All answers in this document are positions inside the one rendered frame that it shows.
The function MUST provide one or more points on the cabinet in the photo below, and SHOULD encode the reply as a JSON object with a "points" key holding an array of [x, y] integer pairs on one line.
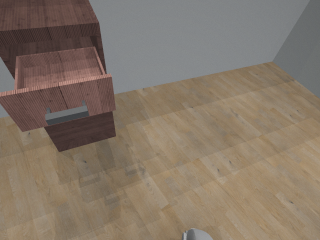
{"points": [[40, 26]]}

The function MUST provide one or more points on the right robot thigh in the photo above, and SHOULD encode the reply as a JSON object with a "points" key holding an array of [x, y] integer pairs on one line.
{"points": [[195, 234]]}

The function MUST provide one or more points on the drawer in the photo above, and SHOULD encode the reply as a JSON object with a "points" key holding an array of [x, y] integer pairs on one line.
{"points": [[59, 80]]}

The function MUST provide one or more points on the handle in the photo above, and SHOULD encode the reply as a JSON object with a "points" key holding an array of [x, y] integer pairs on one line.
{"points": [[66, 115]]}

